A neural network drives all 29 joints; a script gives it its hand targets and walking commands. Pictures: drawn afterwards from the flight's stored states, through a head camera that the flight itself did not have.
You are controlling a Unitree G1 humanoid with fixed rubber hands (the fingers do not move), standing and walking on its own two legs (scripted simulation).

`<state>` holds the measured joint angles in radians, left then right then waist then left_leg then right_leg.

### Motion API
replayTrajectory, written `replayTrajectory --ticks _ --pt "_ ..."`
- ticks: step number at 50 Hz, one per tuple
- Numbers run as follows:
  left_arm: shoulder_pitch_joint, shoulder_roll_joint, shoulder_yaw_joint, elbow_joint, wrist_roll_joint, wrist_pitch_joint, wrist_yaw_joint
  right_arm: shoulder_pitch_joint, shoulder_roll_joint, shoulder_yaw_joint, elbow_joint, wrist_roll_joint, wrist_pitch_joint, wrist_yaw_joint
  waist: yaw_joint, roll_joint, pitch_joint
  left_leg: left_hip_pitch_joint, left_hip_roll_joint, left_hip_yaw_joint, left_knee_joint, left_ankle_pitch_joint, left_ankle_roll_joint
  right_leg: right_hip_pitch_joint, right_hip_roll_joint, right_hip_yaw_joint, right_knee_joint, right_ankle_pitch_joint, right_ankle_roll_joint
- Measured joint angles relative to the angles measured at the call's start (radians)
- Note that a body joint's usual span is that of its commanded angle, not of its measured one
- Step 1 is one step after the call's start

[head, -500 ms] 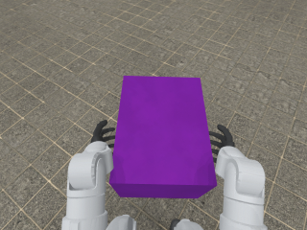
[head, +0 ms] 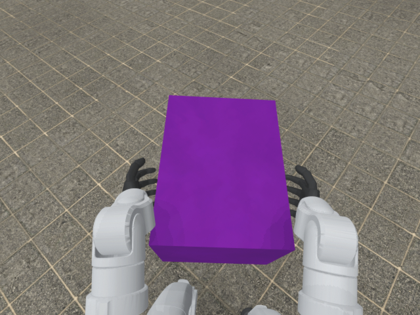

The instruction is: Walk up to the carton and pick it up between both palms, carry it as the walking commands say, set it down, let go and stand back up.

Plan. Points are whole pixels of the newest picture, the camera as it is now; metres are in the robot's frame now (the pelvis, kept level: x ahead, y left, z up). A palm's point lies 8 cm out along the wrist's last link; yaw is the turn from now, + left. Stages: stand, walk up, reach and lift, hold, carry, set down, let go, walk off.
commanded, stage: carry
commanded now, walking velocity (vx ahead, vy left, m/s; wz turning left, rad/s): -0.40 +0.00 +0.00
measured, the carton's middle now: (218, 181) +0.38 +0.02 -0.01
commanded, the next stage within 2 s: none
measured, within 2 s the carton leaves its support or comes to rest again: neither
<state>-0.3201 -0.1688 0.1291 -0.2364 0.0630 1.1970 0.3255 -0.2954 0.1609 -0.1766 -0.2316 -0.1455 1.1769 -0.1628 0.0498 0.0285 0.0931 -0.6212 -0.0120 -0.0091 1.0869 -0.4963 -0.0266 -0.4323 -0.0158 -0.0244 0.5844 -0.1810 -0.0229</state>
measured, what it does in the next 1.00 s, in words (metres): walks backwards: left foot, then right foot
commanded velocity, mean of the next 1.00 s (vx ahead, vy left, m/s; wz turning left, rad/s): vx -0.32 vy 0.00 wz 0.00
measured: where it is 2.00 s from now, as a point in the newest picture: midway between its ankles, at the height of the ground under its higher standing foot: outside the picture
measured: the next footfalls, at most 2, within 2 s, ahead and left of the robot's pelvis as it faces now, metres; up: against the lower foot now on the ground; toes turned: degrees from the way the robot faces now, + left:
left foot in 0.16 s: -0.09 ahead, +0.12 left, +0.00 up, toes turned +2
right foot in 0.50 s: -0.29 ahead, -0.13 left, +0.00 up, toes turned -3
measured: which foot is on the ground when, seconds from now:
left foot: up 0.00-0.14, down 0.16-0.50, up 0.52-0.82, down 0.84-1.00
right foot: down 0.00-0.18, up 0.20-0.48, down 0.50-0.86, up 0.88-1.00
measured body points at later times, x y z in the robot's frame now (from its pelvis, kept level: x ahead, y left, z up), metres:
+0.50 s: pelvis -0.29 -0.01 -0.01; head -0.26 -0.02 +0.43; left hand +0.01 +0.16 +0.08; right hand +0.03 -0.15 +0.07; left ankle -0.13 +0.11 -0.73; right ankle -0.33 -0.12 -0.73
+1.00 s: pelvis -0.58 +0.00 +0.01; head -0.55 +0.01 +0.45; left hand -0.28 +0.15 +0.05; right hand -0.30 -0.16 +0.06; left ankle -0.55 +0.12 -0.73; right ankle -0.53 -0.12 -0.65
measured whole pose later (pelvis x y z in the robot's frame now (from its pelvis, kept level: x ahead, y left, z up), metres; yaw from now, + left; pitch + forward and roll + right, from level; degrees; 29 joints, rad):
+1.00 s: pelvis -0.58 +0.00 +0.01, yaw -2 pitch +2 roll -1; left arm -0.25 -0.15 0.13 -0.19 0.14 1.23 0.22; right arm -0.24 0.15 -0.11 -0.20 -0.03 1.24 -0.32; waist -0.02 0.00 0.00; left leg -0.35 0.03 0.02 0.58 -0.27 0.01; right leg -0.68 0.03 0.02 1.14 -0.37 0.01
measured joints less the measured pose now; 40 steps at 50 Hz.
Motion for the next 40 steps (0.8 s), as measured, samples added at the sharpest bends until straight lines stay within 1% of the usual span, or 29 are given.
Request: replayTrajectory --ticks 2,4,6,7,8,9,10,11,12,13,14,15,16,17,19,21,22,24,25,26,27,28,29,31,33,34,36,38,40 --pt "0.011 0.004 -0.004 0.025 -0.008 0.018 0.004 0.024 -0.007 0.007 0.007 0.024 0.023 -0.027 -0.022 -0.028 -0.004 0.03 -0.009 0.018 0.059 0.034 0.001 -0.011 -0.006 0.008 -0.034 0.056 0.002" --pt "0.013 0.004 -0.008 0.026 -0.007 0.027 0.0 0.029 -0.008 0.002 -0.005 0.054 0.041 -0.055 -0.055 -0.044 -0.01 0.094 -0.011 0.028 0.017 0.054 -0.001 -0.033 -0.009 0.008 -0.065 0.111 0.007" --pt "-0.004 -0.001 -0.004 0.021 0.011 0.028 -0.015 0.017 -0.005 -0.013 -0.02 0.079 0.046 -0.078 -0.087 -0.052 -0.027 0.188 -0.005 0.042 -0.145 0.061 0.004 -0.07 -0.011 0.0 -0.092 0.167 0.01" --pt "-0.015 -0.004 0.0 0.017 0.029 0.025 -0.032 0.008 -0.003 -0.018 -0.025 0.088 0.041 -0.086 -0.1 -0.055 -0.038 0.243 -0.002 0.052 -0.254 0.065 0.011 -0.095 -0.011 -0.004 -0.1 0.195 0.012" --pt "-0.026 -0.008 0.005 0.016 0.051 0.018 -0.054 -0.003 0.0 -0.024 -0.032 0.096 0.038 -0.096 -0.111 -0.052 -0.054 0.301 0.001 0.055 -0.379 0.058 0.027 -0.129 -0.009 -0.013 -0.096 0.207 0.014" --pt "-0.038 -0.007 0.017 0.02 0.072 0.006 -0.078 -0.012 0.003 -0.019 -0.023 0.099 0.022 -0.103 -0.118 -0.082 -0.051 0.301 -0.017 0.069 -0.419 0.05 0.053 -0.16 -0.023 0.003 -0.072 0.144 0.019" --pt "-0.036 -0.014 0.036 0.028 0.088 -0.006 -0.098 -0.016 0.005 -0.011 -0.013 0.098 0.016 -0.112 -0.119 -0.091 -0.041 0.286 -0.018 0.079 -0.417 0.081 0.066 -0.191 -0.013 0.025 0.0 0.01 0.028" --pt "-0.024 -0.011 0.041 0.043 0.098 -0.01 -0.115 -0.014 0.005 0.0 0.001 0.095 0.022 -0.12 -0.121 -0.077 -0.038 0.273 -0.001 0.079 -0.417 0.122 0.069 -0.226 0.015 0.035 0.126 -0.127 0.035" --pt "-0.009 -0.005 0.039 0.058 0.1 -0.009 -0.124 -0.007 0.003 0.012 0.012 0.094 0.034 -0.129 -0.124 -0.053 -0.042 0.258 0.022 0.069 -0.426 0.163 0.068 -0.261 0.044 0.038 0.276 -0.217 0.034" --pt "0.004 0.001 0.032 0.068 0.099 -0.003 -0.126 0.007 -0.001 0.022 0.018 0.094 0.042 -0.132 -0.125 -0.034 -0.048 0.247 0.039 0.057 -0.445 0.201 0.063 -0.285 0.063 0.038 0.417 -0.25 0.033" --pt "0.011 0.004 0.023 0.074 0.096 0.005 -0.122 0.021 -0.005 0.027 0.019 0.096 0.05 -0.133 -0.119 -0.022 -0.055 0.237 0.049 0.045 -0.47 0.235 0.057 -0.296 0.073 0.04 0.528 -0.245 0.032" --pt "0.014 0.005 0.017 0.076 0.092 0.015 -0.115 0.029 -0.007 0.026 0.018 0.102 0.057 -0.136 -0.107 -0.017 -0.061 0.228 0.055 0.037 -0.495 0.267 0.052 -0.292 0.075 0.041 0.602 -0.223 0.031" --pt "0.014 0.006 0.016 0.072 0.087 0.022 -0.109 0.027 -0.006 0.022 0.017 0.11 0.063 -0.142 -0.091 -0.013 -0.065 0.218 0.06 0.034 -0.517 0.296 0.048 -0.275 0.073 0.042 0.635 -0.203 0.033" --pt "0.013 0.006 0.019 0.058 0.079 0.027 -0.1 0.016 -0.003 0.017 0.016 0.115 0.065 -0.144 -0.076 -0.01 -0.065 0.205 0.065 0.034 -0.532 0.322 0.044 -0.245 0.068 0.037 0.624 -0.196 0.035" --pt "0.008 0.003 0.031 0.015 0.065 0.025 -0.083 -0.018 0.005 0.007 0.01 0.107 0.055 -0.13 -0.043 -0.009 -0.064 0.171 0.073 0.039 -0.548 0.368 0.04 -0.164 0.056 0.028 0.525 -0.221 0.043" --pt "0.0 0.001 0.039 -0.033 0.047 0.014 -0.063 -0.053 0.016 -0.001 -0.006 0.083 0.04 -0.101 -0.016 -0.008 -0.066 0.126 0.078 0.044 -0.556 0.411 0.034 -0.079 0.049 0.02 0.401 -0.258 0.044" --pt "-0.005 0.0 0.042 -0.051 0.039 0.007 -0.053 -0.065 0.02 -0.003 -0.011 0.061 0.029 -0.076 -0.004 -0.008 -0.073 0.099 0.079 0.044 -0.56 0.434 0.029 -0.038 0.048 0.014 0.339 -0.268 0.041" --pt "-0.012 -0.002 0.042 -0.06 0.028 -0.004 -0.037 -0.076 0.024 -0.006 -0.006 0.013 0.008 -0.027 0.017 -0.004 -0.096 0.043 0.081 0.042 -0.566 0.481 0.017 0.059 0.045 0.002 0.161 -0.24 0.026" --pt "-0.013 -0.003 0.041 -0.055 0.023 -0.008 -0.03 -0.075 0.022 -0.006 0.0 -0.003 0.001 -0.01 0.03 0.008 -0.104 0.016 0.089 0.039 -0.561 0.499 0.011 0.092 0.052 0.003 0.074 -0.22 0.013" --pt "-0.002 -0.001 0.029 -0.039 0.022 -0.02 -0.028 -0.065 0.02 -0.006 0.008 -0.012 -0.006 0.0 0.033 0.045 -0.095 -0.001 0.103 0.017 -0.538 0.464 0.006 0.086 0.075 -0.008 0.062 -0.202 0.001" --pt "0.014 0.004 0.013 -0.017 0.02 -0.022 -0.024 -0.039 0.012 0.002 0.02 -0.015 -0.007 0.004 0.029 0.054 -0.088 -0.016 0.091 0.006 -0.462 0.316 -0.001 0.076 0.076 -0.011 0.07 -0.185 -0.007" --pt "0.03 0.008 -0.003 0.009 0.016 -0.014 -0.02 -0.007 0.002 0.013 0.029 -0.013 0.001 0.003 0.024 0.04 -0.082 -0.034 0.058 -0.003 -0.355 0.194 -0.002 0.067 0.059 -0.007 0.078 -0.169 -0.009" --pt "0.044 0.012 -0.017 0.035 0.014 -0.004 -0.021 0.023 -0.006 0.022 0.032 -0.006 0.017 -0.007 0.018 0.023 -0.078 -0.055 0.026 -0.008 -0.225 0.123 0.0 0.059 0.04 -0.003 0.079 -0.152 -0.01" --pt "0.067 0.018 -0.034 0.068 0.001 0.013 -0.016 0.057 -0.014 0.028 0.033 0.018 0.051 -0.036 -0.002 0.012 -0.06 -0.068 -0.005 -0.017 0.004 0.085 0.005 0.058 0.022 0.001 0.051 -0.104 -0.003" --pt "0.076 0.02 -0.037 0.044 -0.02 0.03 0.006 0.066 -0.017 0.027 0.014 0.057 0.065 -0.064 -0.027 0.004 -0.042 -0.048 -0.014 -0.021 0.127 0.092 -0.002 0.037 0.017 0.008 0.023 -0.049 -0.001" --pt "0.069 0.018 -0.033 0.025 -0.025 0.035 0.013 0.062 -0.016 0.024 0.001 0.072 0.062 -0.072 -0.041 -0.004 -0.033 -0.026 -0.017 -0.02 0.144 0.093 -0.007 0.02 0.014 0.013 0.012 -0.023 -0.001" --pt "0.034 0.01 -0.014 -0.002 -0.018 0.034 0.008 0.036 -0.011 0.012 -0.022 0.091 0.051 -0.086 -0.067 -0.024 -0.021 0.041 -0.015 -0.003 0.085 0.083 -0.017 -0.021 0.005 0.022 -0.015 0.038 0.007" --pt "-0.005 -0.001 0.001 -0.015 0.012 0.018 -0.023 0.011 -0.004 -0.004 -0.051 0.099 0.036 -0.096 -0.094 -0.034 -0.029 0.116 -0.009 0.012 -0.035 0.061 -0.021 -0.07 -0.001 0.022 -0.045 0.096 0.005" --pt "-0.04 -0.013 0.017 -0.012 0.055 -0.005 -0.07 -0.012 0.003 -0.016 -0.075 0.103 0.025 -0.11 -0.112 -0.043 -0.043 0.21 -0.009 0.028 -0.199 0.035 -0.015 -0.12 -0.009 0.024 -0.068 0.153 0.014"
